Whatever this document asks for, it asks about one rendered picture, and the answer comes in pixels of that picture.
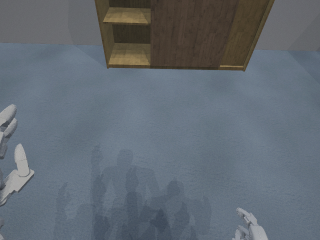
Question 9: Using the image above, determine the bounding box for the robot right hand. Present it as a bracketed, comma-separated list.
[232, 207, 268, 240]

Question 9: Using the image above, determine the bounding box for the wardrobe door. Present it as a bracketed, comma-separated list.
[220, 0, 270, 66]
[150, 0, 240, 67]

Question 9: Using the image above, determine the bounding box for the robot left hand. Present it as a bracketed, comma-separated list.
[0, 104, 35, 207]

